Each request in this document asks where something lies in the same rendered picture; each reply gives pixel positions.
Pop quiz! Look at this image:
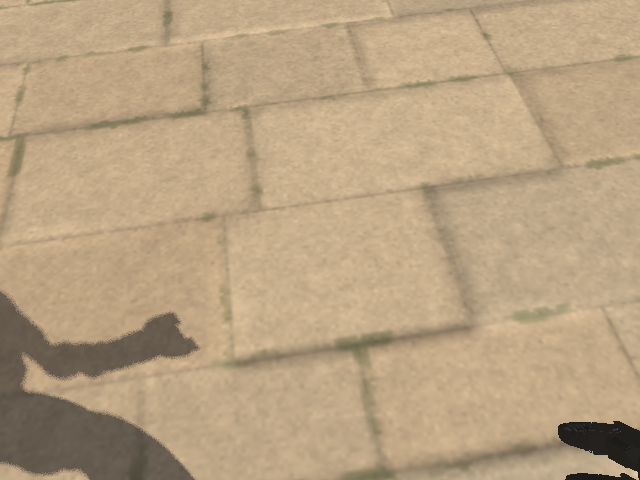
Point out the right robot hand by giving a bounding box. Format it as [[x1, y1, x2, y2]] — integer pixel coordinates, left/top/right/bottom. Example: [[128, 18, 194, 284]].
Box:
[[558, 421, 640, 480]]

